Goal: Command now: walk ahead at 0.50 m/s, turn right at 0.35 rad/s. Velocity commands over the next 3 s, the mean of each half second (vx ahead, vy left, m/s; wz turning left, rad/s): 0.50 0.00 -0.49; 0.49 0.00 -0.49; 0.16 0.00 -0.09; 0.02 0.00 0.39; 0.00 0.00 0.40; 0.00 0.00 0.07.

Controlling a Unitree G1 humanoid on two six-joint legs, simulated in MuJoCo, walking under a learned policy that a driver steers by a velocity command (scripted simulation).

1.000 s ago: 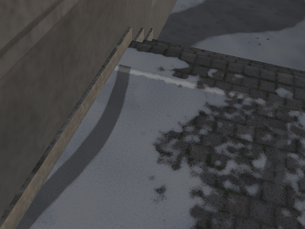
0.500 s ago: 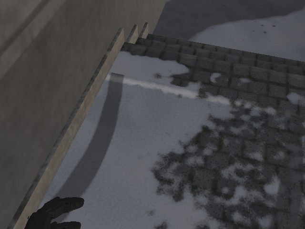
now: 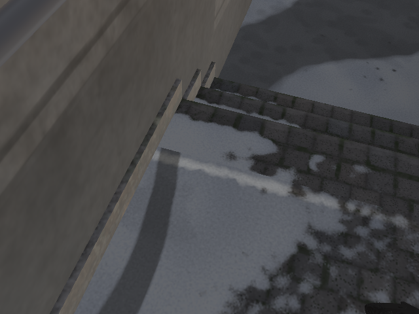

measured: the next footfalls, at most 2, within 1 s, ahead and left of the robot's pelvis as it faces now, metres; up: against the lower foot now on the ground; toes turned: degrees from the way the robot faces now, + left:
right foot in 0.44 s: +0.35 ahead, -0.19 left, +0.00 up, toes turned -16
left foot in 0.94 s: +0.70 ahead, -0.14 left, +0.00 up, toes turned -32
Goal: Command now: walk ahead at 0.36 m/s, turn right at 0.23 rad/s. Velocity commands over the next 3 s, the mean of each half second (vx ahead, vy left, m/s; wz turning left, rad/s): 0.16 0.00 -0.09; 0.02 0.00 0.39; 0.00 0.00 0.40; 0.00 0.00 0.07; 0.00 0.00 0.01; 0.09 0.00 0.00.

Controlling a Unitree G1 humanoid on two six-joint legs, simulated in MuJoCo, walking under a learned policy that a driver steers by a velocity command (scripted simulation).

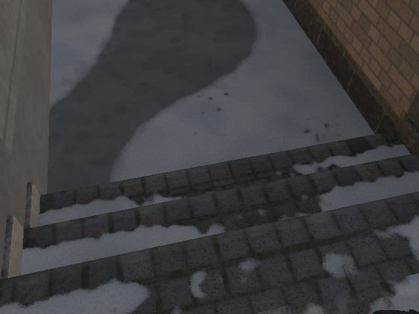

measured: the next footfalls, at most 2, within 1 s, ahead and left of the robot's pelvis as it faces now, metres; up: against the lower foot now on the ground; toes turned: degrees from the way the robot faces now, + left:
right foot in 0.34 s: +0.20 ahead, -0.14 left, +0.00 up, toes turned +1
left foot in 0.86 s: +0.13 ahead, +0.12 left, +0.00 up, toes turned +11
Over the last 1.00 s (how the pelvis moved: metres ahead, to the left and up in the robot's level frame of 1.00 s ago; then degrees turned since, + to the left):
0.52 -0.16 -0.01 -30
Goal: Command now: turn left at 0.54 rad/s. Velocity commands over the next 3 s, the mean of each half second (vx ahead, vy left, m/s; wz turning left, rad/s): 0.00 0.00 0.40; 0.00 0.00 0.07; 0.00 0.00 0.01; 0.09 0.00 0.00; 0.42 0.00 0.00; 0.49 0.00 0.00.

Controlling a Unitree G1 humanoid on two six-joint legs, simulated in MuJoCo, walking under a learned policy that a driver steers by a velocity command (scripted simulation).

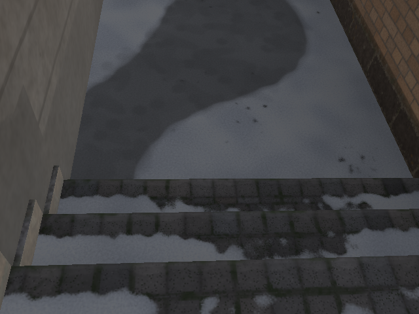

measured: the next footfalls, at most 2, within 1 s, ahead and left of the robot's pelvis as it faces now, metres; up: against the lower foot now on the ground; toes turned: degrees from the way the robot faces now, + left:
right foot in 0.38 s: +0.07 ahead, -0.14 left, +0.00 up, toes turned +14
left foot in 0.68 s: +0.00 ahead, +0.10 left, +0.00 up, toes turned +9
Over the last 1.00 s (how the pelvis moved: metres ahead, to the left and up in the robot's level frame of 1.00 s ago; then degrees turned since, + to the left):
0.10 0.02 0.02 14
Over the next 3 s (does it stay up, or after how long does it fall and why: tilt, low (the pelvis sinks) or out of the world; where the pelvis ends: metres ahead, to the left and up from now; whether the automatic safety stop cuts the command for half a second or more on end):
stays up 0.51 0.04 -0.04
